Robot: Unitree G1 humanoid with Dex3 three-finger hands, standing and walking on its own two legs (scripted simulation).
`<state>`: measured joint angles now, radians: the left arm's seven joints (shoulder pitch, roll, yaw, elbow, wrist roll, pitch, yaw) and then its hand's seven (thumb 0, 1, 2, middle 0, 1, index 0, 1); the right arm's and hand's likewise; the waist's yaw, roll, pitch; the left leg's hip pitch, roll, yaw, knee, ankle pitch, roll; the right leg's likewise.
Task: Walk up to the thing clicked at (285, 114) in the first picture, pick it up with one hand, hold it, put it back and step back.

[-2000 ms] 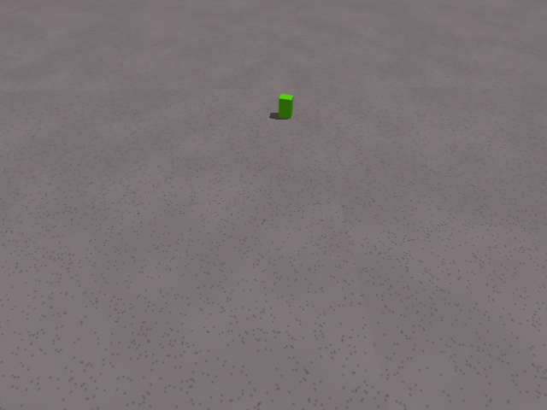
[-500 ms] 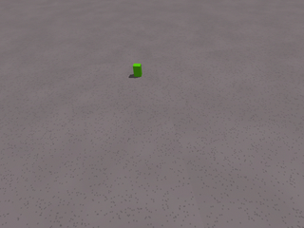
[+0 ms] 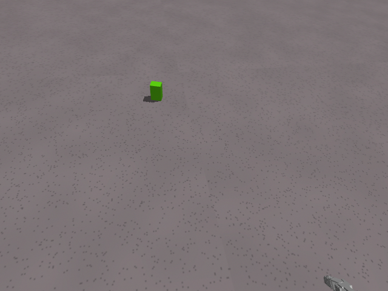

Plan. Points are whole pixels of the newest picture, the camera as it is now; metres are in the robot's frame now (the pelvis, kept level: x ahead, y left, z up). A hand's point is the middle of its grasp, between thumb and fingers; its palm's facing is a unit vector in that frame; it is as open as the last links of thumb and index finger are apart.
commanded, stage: walk up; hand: left
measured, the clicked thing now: (156, 91) +1.61 +0.27 -0.69
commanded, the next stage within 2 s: none
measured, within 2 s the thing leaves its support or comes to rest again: neither
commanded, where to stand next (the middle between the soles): +1.21 +0.03 m, yaw -1 degrees
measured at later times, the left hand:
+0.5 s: hand (108, 202) +0.36 +0.23 -0.10, palm faces -0.02 -0.92 -0.40, open 7.4 cm
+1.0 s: hand (109, 141) +0.59 +0.28 -0.13, palm faces -0.06 -0.94 -0.34, open 7.4 cm
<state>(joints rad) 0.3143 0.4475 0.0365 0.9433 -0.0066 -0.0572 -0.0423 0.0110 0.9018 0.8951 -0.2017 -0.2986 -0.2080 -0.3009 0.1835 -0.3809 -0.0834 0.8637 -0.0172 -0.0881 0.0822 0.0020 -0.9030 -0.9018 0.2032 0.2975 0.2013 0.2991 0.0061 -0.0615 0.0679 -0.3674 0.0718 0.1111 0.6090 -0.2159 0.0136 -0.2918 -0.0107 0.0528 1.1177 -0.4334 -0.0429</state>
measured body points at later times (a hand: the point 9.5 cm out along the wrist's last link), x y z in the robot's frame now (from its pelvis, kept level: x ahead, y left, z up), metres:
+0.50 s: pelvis +0.28 -0.05 +0.01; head +0.29 -0.07 +0.46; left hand +0.36 +0.27 -0.08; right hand +0.35 -0.37 -0.12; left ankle +0.29 +0.10 -0.66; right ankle +0.30 -0.16 -0.72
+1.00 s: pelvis +0.52 +0.01 +0.01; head +0.54 +0.02 +0.46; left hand +0.59 +0.33 -0.11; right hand +0.60 -0.31 -0.08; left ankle +0.52 +0.11 -0.72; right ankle +0.60 -0.15 -0.67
